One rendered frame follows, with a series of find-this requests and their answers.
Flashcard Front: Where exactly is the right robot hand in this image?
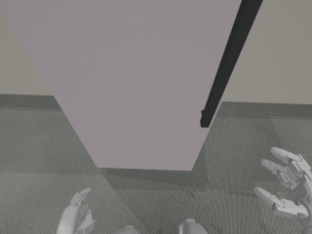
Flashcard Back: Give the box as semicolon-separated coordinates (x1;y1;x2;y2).
253;146;312;227

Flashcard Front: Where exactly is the handle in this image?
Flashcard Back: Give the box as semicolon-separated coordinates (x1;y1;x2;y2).
200;0;263;128

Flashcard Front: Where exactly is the robot right shin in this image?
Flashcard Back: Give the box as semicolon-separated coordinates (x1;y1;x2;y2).
185;218;195;222

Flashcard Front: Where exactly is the fridge door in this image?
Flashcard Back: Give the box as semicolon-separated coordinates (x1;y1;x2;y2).
0;0;267;171

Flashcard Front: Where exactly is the left robot hand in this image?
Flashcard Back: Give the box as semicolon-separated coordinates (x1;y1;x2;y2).
57;187;95;234

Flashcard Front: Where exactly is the right robot thigh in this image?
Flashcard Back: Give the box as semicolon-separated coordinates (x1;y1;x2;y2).
177;221;208;234

